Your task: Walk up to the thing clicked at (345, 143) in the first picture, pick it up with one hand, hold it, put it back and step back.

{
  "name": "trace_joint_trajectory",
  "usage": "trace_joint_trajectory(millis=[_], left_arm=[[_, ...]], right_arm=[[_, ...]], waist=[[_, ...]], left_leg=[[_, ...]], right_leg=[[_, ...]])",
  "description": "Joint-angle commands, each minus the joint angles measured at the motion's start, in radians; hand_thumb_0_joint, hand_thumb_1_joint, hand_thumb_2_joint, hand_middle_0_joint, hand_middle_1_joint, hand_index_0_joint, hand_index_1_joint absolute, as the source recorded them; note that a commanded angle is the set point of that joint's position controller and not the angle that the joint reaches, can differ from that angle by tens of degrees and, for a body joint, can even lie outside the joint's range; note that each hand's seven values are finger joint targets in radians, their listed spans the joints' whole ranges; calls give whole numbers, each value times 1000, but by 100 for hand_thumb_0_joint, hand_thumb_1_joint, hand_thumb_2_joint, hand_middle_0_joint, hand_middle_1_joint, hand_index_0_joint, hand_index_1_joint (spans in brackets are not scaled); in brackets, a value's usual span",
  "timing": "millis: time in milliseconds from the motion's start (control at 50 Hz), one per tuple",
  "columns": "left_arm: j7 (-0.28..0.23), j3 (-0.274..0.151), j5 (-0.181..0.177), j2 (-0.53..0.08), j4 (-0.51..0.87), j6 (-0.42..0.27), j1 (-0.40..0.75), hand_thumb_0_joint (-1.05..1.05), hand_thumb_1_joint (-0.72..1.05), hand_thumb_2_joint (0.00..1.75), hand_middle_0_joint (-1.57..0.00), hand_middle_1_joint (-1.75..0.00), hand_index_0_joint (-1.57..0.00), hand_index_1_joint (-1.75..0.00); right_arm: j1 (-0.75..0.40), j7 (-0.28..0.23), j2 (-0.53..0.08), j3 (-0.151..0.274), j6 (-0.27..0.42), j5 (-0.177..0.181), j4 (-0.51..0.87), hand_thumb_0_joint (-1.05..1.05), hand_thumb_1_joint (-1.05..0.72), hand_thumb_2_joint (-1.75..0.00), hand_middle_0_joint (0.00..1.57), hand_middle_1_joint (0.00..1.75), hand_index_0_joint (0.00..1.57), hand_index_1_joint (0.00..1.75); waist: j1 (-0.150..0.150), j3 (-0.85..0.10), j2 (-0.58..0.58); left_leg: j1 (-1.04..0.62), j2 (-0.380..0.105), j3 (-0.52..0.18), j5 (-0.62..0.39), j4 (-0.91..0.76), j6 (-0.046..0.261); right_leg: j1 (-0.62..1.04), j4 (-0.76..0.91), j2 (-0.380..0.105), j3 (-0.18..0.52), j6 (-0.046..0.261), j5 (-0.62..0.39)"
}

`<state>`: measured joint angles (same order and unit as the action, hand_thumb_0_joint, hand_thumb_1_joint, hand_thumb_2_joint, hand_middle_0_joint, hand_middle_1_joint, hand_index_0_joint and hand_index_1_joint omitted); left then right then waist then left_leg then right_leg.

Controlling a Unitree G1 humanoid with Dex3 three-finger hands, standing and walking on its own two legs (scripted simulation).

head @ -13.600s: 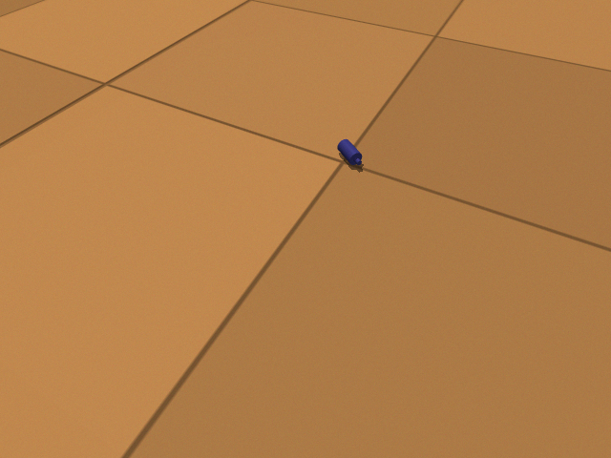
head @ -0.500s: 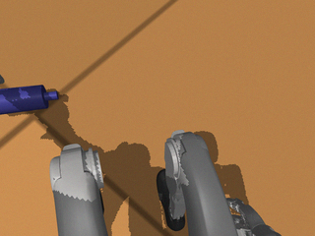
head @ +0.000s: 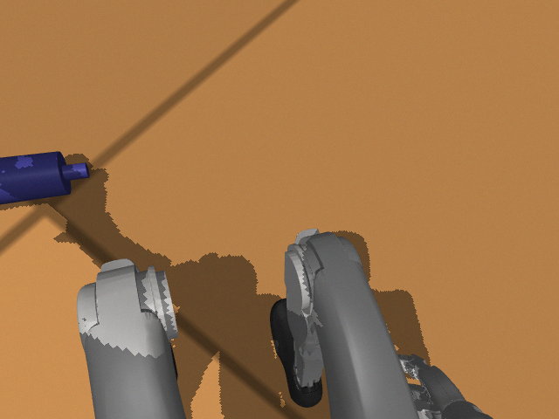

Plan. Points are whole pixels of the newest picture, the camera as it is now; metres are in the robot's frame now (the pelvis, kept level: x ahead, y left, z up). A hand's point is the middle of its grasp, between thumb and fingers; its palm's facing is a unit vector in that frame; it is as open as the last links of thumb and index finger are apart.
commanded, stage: rise first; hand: left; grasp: from above
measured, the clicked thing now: (32, 177) +0.48 +0.33 -0.28
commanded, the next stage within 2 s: approach in 0.76 s
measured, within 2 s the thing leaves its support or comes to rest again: neither
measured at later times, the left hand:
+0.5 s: hand out of the picture +0.43 +0.37 -0.16, palm faces -0.46 -0.09 -0.89, open 13.9 cm
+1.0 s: hand out of the picture +0.43 +0.37 -0.17, palm faces -0.47 -0.07 -0.88, open 14.0 cm
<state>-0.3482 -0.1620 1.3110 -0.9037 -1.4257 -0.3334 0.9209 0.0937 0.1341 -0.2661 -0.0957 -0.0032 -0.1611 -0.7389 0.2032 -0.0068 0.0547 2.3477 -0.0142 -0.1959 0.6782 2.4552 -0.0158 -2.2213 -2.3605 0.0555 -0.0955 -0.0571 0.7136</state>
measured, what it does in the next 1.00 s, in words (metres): stands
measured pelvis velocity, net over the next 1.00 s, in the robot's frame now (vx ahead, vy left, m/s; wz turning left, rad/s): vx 0.00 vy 0.00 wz -0.01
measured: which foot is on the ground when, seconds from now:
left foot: down 0.00-1.00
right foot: down 0.00-1.00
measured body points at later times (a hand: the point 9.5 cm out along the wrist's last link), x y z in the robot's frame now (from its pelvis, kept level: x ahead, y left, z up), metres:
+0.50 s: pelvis +0.00 +0.00 +0.00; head +0.24 +0.10 +0.37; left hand +0.45 +0.37 -0.11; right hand +0.08 -0.27 -0.10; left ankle +0.07 +0.13 -0.29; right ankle +0.10 -0.13 -0.29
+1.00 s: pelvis +0.00 +0.00 +0.00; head +0.23 +0.11 +0.37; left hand +0.45 +0.37 -0.12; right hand +0.08 -0.27 -0.09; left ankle +0.07 +0.13 -0.29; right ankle +0.10 -0.13 -0.29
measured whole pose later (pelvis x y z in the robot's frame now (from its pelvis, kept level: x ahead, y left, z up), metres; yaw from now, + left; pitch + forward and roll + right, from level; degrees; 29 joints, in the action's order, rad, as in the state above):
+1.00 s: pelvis +0.00 +0.00 +0.00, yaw +0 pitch +31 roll -11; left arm -0.34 -0.11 1.32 -0.93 -1.45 -0.34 0.96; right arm 0.11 0.13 -0.26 -0.13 0.00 -0.16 -0.73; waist 0.22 0.00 0.06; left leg 2.35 -0.01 -0.20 0.67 2.46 -0.01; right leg -2.22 -2.36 0.05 -0.10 -0.06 0.70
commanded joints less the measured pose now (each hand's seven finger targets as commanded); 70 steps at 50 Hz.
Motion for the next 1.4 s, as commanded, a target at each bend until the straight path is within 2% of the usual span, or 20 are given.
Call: trace_joint_trajectory(millis=[0, 120, 160, 240, 320, 340, 400, 500, 640, 740, 780, 860, 1020, 1120, 1160, 1220, 1280, 1340, 1360, 1380], left_arm=[[-41, -41, -21, -311, 112, -6, 280, 0, -53, 99, -12, -97, -11, -98], [-36, -47, -17, -340, 130, -11, 290, 0, -53, 99, -13, -97, -12, -99], [-29, -31, -24, -308, 120, -7, 276, 0, -52, 99, -13, -97, -12, -98], [-23, -52, -34, -332, 181, -11, 273, 0, -50, 97, -14, -97, -13, -97], [-10, -32, -44, -298, 158, -3, 243, 0, -52, 99, -14, -96, -12, -98], [-11, -53, -47, -320, 195, -6, 258, 0, -53, 100, -14, -95, -12, -97], [-5, -53, -44, -320, 201, -4, 248, 0, -52, 99, -14, -95, -12, -97], [-5, -29, -50, -288, 153, -6, 259, 0, -54, 101, -14, -95, -11, -97], [-17, -50, -31, -341, 137, -25, 280, 0, -52, 99, -15, -93, -13, -95], [-28, -27, -23, -323, 145, -34, 323, 0, -51, 98, -16, -92, -14, -95], [-30, -11, -16, -303, 106, -28, 296, 0, -52, 99, -16, -93, -13, -95], [-35, -16, -9, -321, 128, -20, 312, 0, -53, 101, -10, -96, -9, -97], [-54, 83, -22, -198, 122, -9, 438, 0, -56, 104, -8, -99, -6, -100], [-96, 60, -7, -225, 135, 34, 458, 0, -57, 104, -8, -99, -6, -100], [-114, 18, 4, -277, 133, 66, 441, 0, -56, 103, -8, -98, -7, -100], [-124, -7, -3, -285, 80, 123, 397, 0, -55, 102, -8, -100, -8, -100], [-104, 26, -25, -257, 7, 169, 361, 0, -57, 103, -7, -99, -7, -100], [-55, 44, -69, -247, -45, 188, 300, 0, -56, 102, -7, -100, -7, -100], [-37, 36, -79, -267, -7, 183, 317, 0, -56, 103, -8, -100, -7, -100], [-19, 30, -91, -287, -3, 179, 311, 0, -57, 103, -7, -100, -7, -101]], right_arm=[[188, -11, -264, 72, 2, -6, 7, 0, -90, -90, 20, 30, 20, 30], [193, -12, -266, 64, 2, -12, 11, 0, -91, -90, 20, 30, 20, 30], [198, -10, -268, 67, 2, -10, 12, 0, -90, -90, 20, 30, 20, 30], [207, -9, -270, 72, -4, -10, 18, 0, -90, -90, 20, 30, 20, 30], [211, -5, -265, 73, -7, -5, 20, 0, -90, -90, 20, 30, 20, 30], [212, -4, -269, 73, -8, -5, 21, 0, -91, -90, 20, 30, 20, 30], [206, -3, -268, 77, -12, 0, 24, 0, -90, -90, 20, 30, 20, 30], [198, -3, -263, 67, -12, 2, 24, 0, -90, -90, 20, 30, 20, 30], [186, -8, -268, 54, -10, -4, 23, 0, -90, -90, 20, 30, 20, 30], [187, -11, -268, 53, -3, -7, 23, 0, -90, -90, 20, 30, 20, 30], [186, -12, -267, 56, 1, -9, 21, 0, -90, -90, 20, 30, 20, 30], [194, -12, -271, 54, 5, -7, 20, 0, -89, -89, 20, 30, 20, 30], [232, -12, -273, 48, 23, -9, 8, 0, -89, -89, 20, 30, 20, 30], [253, -13, -274, 45, 39, -9, 17, 0, -89, -89, 20, 30, 20, 30], [254, -13, -277, 46, 38, -5, 31, 0, -89, -89, 20, 30, 20, 30], [239, -11, -271, 40, 31, 1, 50, 0, -89, -89, 20, 30, 20, 30], [227, -14, -268, 24, 26, 10, 55, 0, -89, -89, 20, 30, 20, 30], [219, -14, -266, 18, 27, 21, 63, 0, -89, -89, 20, 30, 20, 30], [226, -16, -271, 14, 29, 19, 66, 0, -89, -89, 20, 30, 20, 30], [221, -18, -273, 15, 28, 23, 68, 0, -89, -89, 20, 30, 20, 30]], waist=[[-2, -655, -373], [-4, -671, -400], [7, -662, -378], [-11, -715, -404], [-2, -679, -372], [-11, -693, -390], [-21, -708, -404], [6, -638, -334], [-5, -655, -357], [20, -642, -384], [18, -613, -378], [6, -656, -417], [94, -626, -387], [74, -695, -463], [46, -737, -509], [33, -728, -486], [50, -676, -393], [44, -626, -301], [53, -644, -288], [42, -646, -281]], left_leg=[[-561, -1, 107, -160, -259, 35], [-573, -1, 112, -173, -252, 36], [-576, -3, 107, -188, -248, 38], [-600, -3, 112, -225, -245, 38], [-585, -7, 108, -220, -248, 41], [-599, -5, 108, -237, -253, 39], [-616, -6, 106, -232, -264, 36], [-544, -5, 107, -181, -258, 45], [-543, -1, 109, -154, -259, 41], [-553, -2, 105, -134, -261, 37], [-544, -3, 105, -119, -262, 35], [-588, -2, 100, -156, -272, 29], [-572, -13, 88, -154, -247, 32], [-627, -13, 97, -199, -262, 25], [-646, -10, 105, -230, -271, 21], [-613, -8, 118, -246, -276, 29], [-517, -4, 131, -228, -254, 49], [-422, -3, 133, -170, -253, 64], [-417, -1, 131, -166, -254, 67], [-414, -3, 129, -159, -251, 67]], right_leg=[[237, 223, 22, -94, 90, -209], [249, 228, 25, -94, 89, -217], [241, 224, 23, -95, 86, -229], [280, 231, 23, -92, 82, -264], [275, 241, 25, -92, 82, -261], [284, 235, 21, -92, 82, -270], [274, 234, 22, -93, 86, -265], [265, 251, 23, -91, 82, -233], [267, 247, 27, -91, 86, -205], [246, 246, 26, -97, 86, -192], [228, 243, 26, -99, 89, -179], [225, 227, 23, -102, 91, -208], [206, 241, 24, -112, 83, -231], [225, 228, 24, -112, 86, -268], [236, 216, 21, -108, 91, -291], [258, 226, 22, -98, 90, -310], [298, 253, 28, -80, 81, -318], [342, 274, 32, -64, 74, -268], [374, 280, 30, -64, 70, -265], [378, 277, 30, -62, 71, -254]])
